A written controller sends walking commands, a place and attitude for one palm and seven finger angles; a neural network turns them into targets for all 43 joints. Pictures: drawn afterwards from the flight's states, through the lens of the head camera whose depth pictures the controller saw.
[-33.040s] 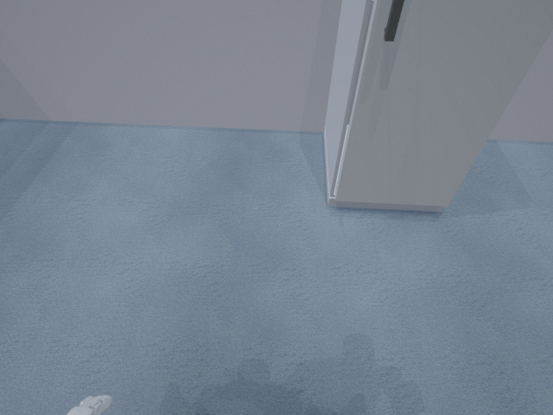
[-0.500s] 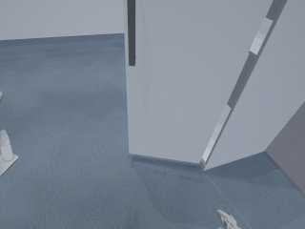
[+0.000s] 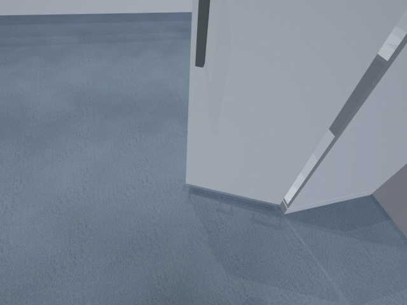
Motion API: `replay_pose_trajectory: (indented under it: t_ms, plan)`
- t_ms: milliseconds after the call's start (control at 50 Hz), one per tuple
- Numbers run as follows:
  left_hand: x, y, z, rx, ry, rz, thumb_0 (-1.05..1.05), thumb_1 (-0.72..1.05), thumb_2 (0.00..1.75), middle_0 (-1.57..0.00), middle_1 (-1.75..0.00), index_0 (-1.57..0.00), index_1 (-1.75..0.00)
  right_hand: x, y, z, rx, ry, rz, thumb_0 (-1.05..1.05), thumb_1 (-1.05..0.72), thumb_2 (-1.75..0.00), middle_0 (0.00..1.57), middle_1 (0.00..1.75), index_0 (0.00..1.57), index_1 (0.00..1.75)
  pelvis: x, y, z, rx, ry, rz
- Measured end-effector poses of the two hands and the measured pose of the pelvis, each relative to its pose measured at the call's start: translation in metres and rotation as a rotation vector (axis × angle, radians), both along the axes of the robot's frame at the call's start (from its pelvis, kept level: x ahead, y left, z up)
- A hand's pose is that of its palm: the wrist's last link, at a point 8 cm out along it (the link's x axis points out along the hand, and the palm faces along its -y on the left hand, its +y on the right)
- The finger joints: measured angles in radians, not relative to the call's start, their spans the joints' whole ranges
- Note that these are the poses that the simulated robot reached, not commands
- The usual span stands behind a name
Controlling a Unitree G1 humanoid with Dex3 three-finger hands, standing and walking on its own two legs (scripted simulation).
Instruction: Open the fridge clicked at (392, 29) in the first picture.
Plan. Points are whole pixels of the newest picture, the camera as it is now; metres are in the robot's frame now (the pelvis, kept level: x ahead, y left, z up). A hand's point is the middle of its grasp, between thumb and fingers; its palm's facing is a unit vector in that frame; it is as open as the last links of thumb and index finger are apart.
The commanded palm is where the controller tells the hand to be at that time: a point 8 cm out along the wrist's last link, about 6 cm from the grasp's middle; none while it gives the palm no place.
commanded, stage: let the arm hang, fingers relaxed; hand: left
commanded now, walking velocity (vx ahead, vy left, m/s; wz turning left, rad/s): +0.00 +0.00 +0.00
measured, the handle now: out of the picture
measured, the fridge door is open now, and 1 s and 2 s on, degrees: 63 63 63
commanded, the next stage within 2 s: look to check the result in 0.74 s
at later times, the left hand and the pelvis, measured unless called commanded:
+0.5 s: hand out of the picture +0.02 +0.20 -0.17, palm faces -0.02 -0.98 -0.19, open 7.3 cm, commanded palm none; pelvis +0.01 +0.03 +0.01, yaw -2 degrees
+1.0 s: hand out of the picture +0.02 +0.21 -0.17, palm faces -0.04 -0.98 -0.19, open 7.3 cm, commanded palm none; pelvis +0.02 +0.04 +0.01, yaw -2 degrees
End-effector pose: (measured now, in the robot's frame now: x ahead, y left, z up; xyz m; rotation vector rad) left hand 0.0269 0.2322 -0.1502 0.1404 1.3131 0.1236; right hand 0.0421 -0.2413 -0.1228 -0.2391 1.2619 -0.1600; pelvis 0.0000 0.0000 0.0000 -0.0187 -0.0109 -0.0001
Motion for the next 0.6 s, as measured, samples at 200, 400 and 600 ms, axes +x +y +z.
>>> replay_pose_trajectory:
  t_ms: [200,400,600]
  plan:
    - [-0.052,0.025,0.014,0.041,0.195,0.022,-0.01,0.94,0.90,-0.20,-0.29,-0.20,-0.30,-0.055,0.038,-0.012,0.074,0.185,-0.075,0.00,-0.91,-0.90,0.20,0.30,0.20,0.30,0.007,0.017,0.008,0.000,0.000,-0.012]
    - [-0.026,0.027,0.014,0.035,0.142,0.000,0.00,0.92,0.90,-0.20,-0.29,-0.20,-0.30,-0.053,0.062,-0.017,0.111,0.169,-0.100,0.00,-0.91,-0.90,0.20,0.30,0.20,0.30,0.011,0.030,0.009,0.011,-0.001,-0.025]
    - [0.001,0.020,0.010,0.008,0.079,-0.026,0.00,0.92,0.90,-0.20,-0.29,-0.20,-0.30,-0.042,0.059,-0.014,0.087,0.131,-0.112,0.00,-0.92,-0.90,0.20,0.30,0.20,0.30,0.015,0.034,0.009,0.014,-0.005,-0.035]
